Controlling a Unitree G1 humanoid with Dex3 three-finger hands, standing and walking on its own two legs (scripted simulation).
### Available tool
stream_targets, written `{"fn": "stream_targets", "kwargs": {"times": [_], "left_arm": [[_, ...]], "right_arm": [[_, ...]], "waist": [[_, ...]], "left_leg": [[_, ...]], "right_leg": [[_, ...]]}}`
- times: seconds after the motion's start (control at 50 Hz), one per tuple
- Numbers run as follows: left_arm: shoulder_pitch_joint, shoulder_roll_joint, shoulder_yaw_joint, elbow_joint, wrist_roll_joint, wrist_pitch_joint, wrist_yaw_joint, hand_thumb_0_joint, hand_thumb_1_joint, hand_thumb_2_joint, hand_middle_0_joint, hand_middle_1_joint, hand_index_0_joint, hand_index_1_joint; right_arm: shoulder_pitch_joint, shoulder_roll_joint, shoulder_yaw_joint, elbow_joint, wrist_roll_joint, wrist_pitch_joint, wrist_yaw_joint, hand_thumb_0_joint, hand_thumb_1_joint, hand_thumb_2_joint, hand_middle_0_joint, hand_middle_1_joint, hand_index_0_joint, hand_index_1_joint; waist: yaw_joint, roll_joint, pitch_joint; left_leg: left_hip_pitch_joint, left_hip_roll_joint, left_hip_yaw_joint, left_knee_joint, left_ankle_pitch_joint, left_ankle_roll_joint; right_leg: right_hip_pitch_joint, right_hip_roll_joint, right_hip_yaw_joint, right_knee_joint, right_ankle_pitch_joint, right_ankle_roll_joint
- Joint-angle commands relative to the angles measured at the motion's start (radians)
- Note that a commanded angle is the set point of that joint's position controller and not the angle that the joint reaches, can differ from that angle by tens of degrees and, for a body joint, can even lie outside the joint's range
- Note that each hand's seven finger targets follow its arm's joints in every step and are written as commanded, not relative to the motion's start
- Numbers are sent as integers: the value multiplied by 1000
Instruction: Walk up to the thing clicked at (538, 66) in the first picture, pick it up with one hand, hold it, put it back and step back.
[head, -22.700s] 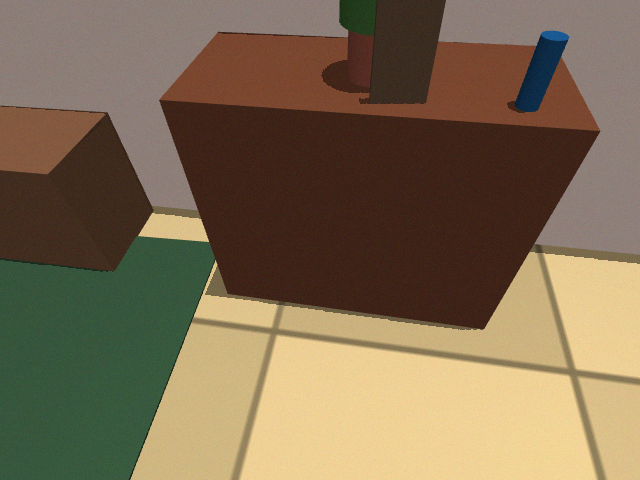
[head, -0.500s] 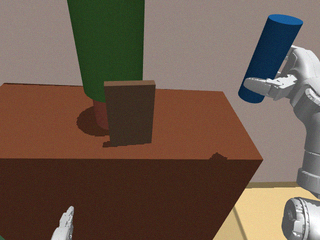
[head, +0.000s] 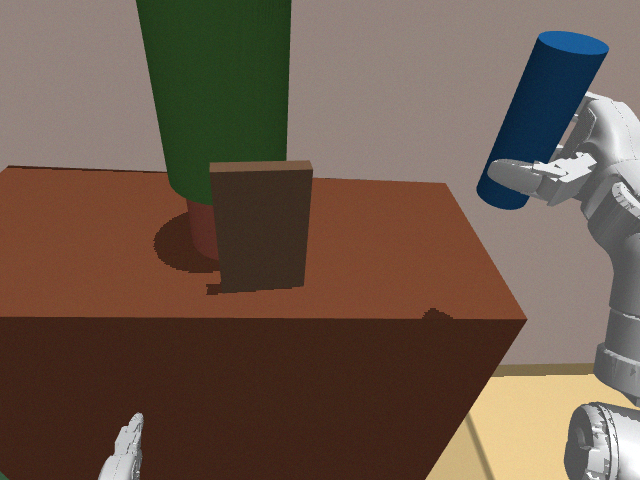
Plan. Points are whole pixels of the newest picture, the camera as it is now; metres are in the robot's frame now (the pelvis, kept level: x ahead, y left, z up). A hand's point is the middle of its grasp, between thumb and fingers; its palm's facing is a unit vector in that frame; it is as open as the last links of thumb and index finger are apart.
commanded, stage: hold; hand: right
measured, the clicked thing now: (531, 129) +0.32 -0.14 +0.35
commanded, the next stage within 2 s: crouch in 0.56 s
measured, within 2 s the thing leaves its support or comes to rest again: neither
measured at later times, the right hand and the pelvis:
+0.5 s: hand (528, 148) +0.34 -0.16 +0.32, palm faces +0.08 +1.00 -0.02, open 9.2 cm; pelvis +0.00 +0.00 +0.00, yaw +0 degrees
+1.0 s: hand (505, 176) +0.36 -0.16 +0.28, palm faces +0.10 +1.00 +0.00, open 9.2 cm; pelvis -0.01 +0.00 +0.00, yaw +0 degrees
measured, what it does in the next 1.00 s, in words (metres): stands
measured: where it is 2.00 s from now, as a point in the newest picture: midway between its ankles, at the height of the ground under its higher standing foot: outside the picture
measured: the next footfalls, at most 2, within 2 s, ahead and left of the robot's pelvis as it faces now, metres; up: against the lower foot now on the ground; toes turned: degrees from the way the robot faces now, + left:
none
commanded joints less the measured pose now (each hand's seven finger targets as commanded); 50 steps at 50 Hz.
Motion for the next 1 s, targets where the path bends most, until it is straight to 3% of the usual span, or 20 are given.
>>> {"fn": "stream_targets", "kwargs": {"times": [0.0, 0.1, 0.12, 0.14, 0.16, 0.2, 0.28, 0.38, 0.4, 0.42, 0.44, 0.48, 0.5, 0.54, 0.56, 0.66, 0.74, 0.78, 0.88, 0.98], "left_arm": [[-163, 96, 23, -177, -1, -62, 9, 0, -555, 53, -48, -49, -44, -53], [-135, 123, 51, -148, 1, -56, 9, 0, -554, 51, -48, -48, -45, -51], [-166, 98, 18, -190, -1, -61, 5, 0, -557, 53, -48, -47, -42, -52], [-148, 122, 55, -167, 0, -61, 7, 0, -553, 52, -49, -50, -46, -52], [-147, 115, 41, -176, 1, -60, 8, 0, -551, 50, -46, -47, -45, -49], [-140, 78, 7, -163, -1, -60, 3, 0, -557, 55, -47, -48, -43, -52], [-151, 122, 49, -172, 2, -62, 4, 0, -553, 51, -47, -49, -45, -51], [-156, 120, 52, -172, 3, -59, 8, 0, -558, 56, -49, -50, -44, -55], [-182, 101, 26, -196, 2, -62, 8, 0, -559, 57, -48, -48, -42, -54], [-169, 119, 49, -171, 2, -58, 10, 0, -565, 62, -49, -48, -41, -58], [-165, 94, 21, -172, 0, -59, 8, 0, -560, 57, -48, -49, -42, -55], [-168, 100, 29, -177, -1, -58, 9, 0, -562, 59, -50, -49, -42, -57], [-154, 130, 63, -154, 0, -56, 10, 0, -561, 58, -50, -50, -43, -57], [-174, 105, 26, -182, -2, -56, 7, 0, -561, 58, -50, -50, -43, -56], [-164, 120, 43, -180, 0, -55, 8, 0, -560, 57, -50, -52, -45, -58], [-153, 105, 29, -161, 0, -60, 9, 0, -547, 58, -38, -42, -40, -40], [-148, 136, 66, -163, -1, -61, 8, 0, -544, 52, -38, -41, -42, -37], [-148, 105, 35, -151, -1, -59, 4, 0, -548, 54, -40, -42, -42, -40], [-147, 75, 4, -175, 3, -65, 9, 0, -539, 47, -36, -38, -43, -31], [-144, 107, 49, -199, 16, -81, 26, 0, -535, 48, -36, -39, -44, -31]], "right_arm": [[-479, -202, -36, -198, 12, -58, 5, 0, -128, -1354, 1331, 1502, 1387, 1503], [-465, -226, -65, -154, 11, -41, 2, 0, -124, -1352, 1322, 1497, 1379, 1497], [-432, -207, -58, -112, 11, -35, 5, 0, -146, -1356, 1334, 1504, 1390, 1504], [-487, -225, -59, -193, 14, -44, 4, 0, -138, -1361, 1330, 1505, 1387, 1505], [-491, -254, -83, -194, 10, -47, 1, 0, -145, -1364, 1344, 1514, 1399, 1514], [-459, -208, -49, -155, 8, -45, 3, 0, -107, -1358, 1328, 1507, 1387, 1507], [-461, -225, -64, -201, 7, -59, 1, 0, -131, -1365, 1335, 1513, 1393, 1513], [-490, -233, -62, -216, 4, -71, -5, 0, -140, -1369, 1340, 1515, 1397, 1515], [-459, -222, -63, -176, 3, -68, -5, 0, -136, -1369, 1344, 1519, 1401, 1519], [-476, -228, -56, -227, 3, -72, -6, 0, -126, -1358, 1333, 1506, 1389, 1506], [-439, -219, -61, -170, 6, -66, -3, 0, -127, -1354, 1330, 1503, 1386, 1503], [-431, -207, -51, -187, 9, -65, 2, 0, -111, -1364, 1326, 1508, 1386, 1509], [-449, -211, -52, -211, 13, -65, 0, 0, -126, -1372, 1333, 1516, 1392, 1516], [-426, -209, -51, -177, 10, -55, 4, 0, -125, -1367, 1330, 1511, 1389, 1511], [-478, -224, -56, -239, 14, -58, 2, 0, -116, -1373, 1329, 1516, 1390, 1517], [-462, -212, -51, -189, 13, -53, -1, 0, -170, -1375, 1363, 1519, 1411, 1520], [-455, -198, -42, -140, 11, -37, 0, 0, -166, -1399, 1367, 1538, 1420, 1538], [-425, -178, -28, -86, 6, -41, -1, 0, -149, -1401, 1364, 1540, 1419, 1540], [-426, -184, -32, -10, -10, -88, -11, 0, -79, -1385, 1346, 1529, 1404, 1530], [-455, -185, -21, 0, -34, -192, -26, 0, -84, -1397, 1362, 1544, 1420, 1544]], "waist": [[0, 98, -162], [2, 109, -159], [-6, 129, -171], [-1, 111, -170], [-5, 121, -180], [-6, 103, -173], [-5, 88, -192], [-4, 87, -202], [-13, 109, -199], [-11, 90, -189], [-11, 103, -170], [-7, 90, -181], [1, 89, -177], [-11, 104, -172], [-5, 91, -182], [-9, 98, -170], [11, 117, -154], [2, 102, -139], [7, 146, -111], [28, 134, -161]], "left_leg": [[-3, -28, 43, -110, 66, 5], [-3, -30, 47, -105, 102, 5], [8, -30, 48, -107, 113, 3], [5, -27, 46, -105, 106, 4], [7, -25, 43, -107, 100, 1], [4, -29, 45, -103, 110, 6], [13, -30, 47, -95, 136, 9], [17, -27, 43, -97, 123, 9], [17, -31, 48, -96, 115, 8], [9, -28, 44, -100, 93, 10], [3, -29, 44, -104, 87, 9], [7, -31, 46, -104, 83, 10], [0, -32, 47, -106, 77, 11], [8, -30, 46, -106, 97, 8], [13, -27, 44, -107, 99, 10], [5, -35, 51, -101, 90, 12], [-14, -36, 50, -107, 84, 8], [-7, -36, 50, -108, 95, 11], [-19, -33, 44, -117, 66, 3], [-16, -25, 30, -107, 72, 0]], "right_leg": [[75, 38, -29, -64, 80, -42], [76, 36, -25, -64, 117, -40], [73, 38, -27, -62, 127, -42], [74, 39, -27, -61, 116, -40], [75, 42, -29, -55, 112, -43], [81, 36, -26, -61, 123, -41], [85, 34, -25, -57, 153, -35], [93, 35, -23, -56, 138, -38], [83, 33, -21, -58, 133, -39], [78, 36, -23, -63, 112, -38], [73, 34, -27, -63, 106, -41], [80, 33, -23, -68, 103, -39], [79, 33, -23, -70, 98, -38], [75, 35, -23, -66, 116, -40], [84, 35, -24, -64, 119, -38], [75, 31, -20, -68, 112, -34], [78, 30, -21, -74, 97, -38], [71, 30, -18, -78, 109, -38], [62, 34, -26, -79, 66, -46], [79, 36, -33, -69, 54, -48]]}}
